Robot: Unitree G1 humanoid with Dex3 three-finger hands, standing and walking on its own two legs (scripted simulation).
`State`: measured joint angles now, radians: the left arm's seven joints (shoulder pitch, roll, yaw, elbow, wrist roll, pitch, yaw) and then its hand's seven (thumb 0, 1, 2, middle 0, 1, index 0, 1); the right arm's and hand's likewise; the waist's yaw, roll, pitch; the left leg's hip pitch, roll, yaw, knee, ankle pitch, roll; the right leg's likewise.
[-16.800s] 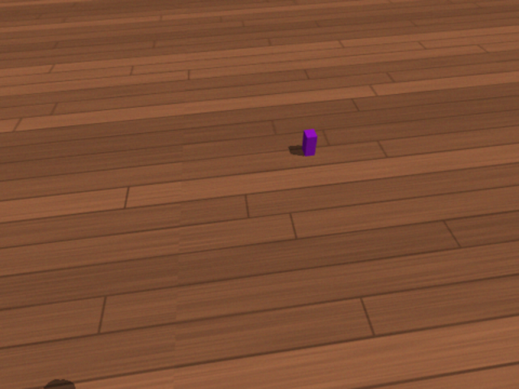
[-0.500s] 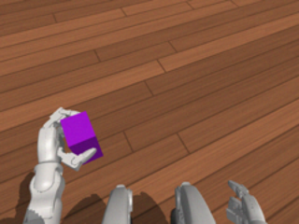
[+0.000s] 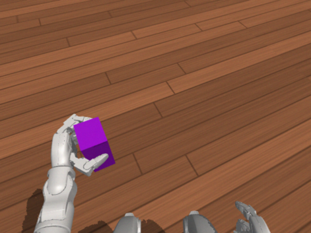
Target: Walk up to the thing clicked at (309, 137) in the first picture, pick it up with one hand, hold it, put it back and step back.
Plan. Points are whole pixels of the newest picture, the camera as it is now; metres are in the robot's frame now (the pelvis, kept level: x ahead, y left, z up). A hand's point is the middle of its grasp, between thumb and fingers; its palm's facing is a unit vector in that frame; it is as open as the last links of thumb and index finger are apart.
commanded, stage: hold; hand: left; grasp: from the side
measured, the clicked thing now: (96, 146) +0.34 +0.17 +0.01
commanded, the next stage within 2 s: crouch in 0.98 s
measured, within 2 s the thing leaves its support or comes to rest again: neither
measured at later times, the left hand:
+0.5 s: hand (92, 134) +0.34 +0.17 +0.06, palm faces +0.13 -0.99 -0.03, open 10.8 cm
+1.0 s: hand (91, 132) +0.34 +0.16 +0.08, palm faces +0.13 -0.99 -0.03, open 10.8 cm
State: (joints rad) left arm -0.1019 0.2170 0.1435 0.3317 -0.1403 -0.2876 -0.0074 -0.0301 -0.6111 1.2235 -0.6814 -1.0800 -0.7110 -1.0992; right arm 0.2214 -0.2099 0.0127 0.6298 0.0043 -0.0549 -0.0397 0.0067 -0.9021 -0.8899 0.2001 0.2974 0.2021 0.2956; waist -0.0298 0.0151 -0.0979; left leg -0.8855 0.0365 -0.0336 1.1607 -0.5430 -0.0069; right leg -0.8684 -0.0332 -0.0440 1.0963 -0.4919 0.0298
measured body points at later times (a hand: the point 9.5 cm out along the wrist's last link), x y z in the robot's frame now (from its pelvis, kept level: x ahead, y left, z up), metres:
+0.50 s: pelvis +0.01 -0.01 +0.03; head +0.07 +0.00 +0.48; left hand +0.33 +0.22 +0.07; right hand +0.14 -0.26 -0.08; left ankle +0.01 +0.12 -0.65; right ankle +0.02 -0.14 -0.65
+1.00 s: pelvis +0.01 -0.01 +0.04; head +0.06 -0.01 +0.49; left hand +0.33 +0.21 +0.09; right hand +0.14 -0.26 -0.07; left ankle +0.01 +0.12 -0.65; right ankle +0.02 -0.14 -0.65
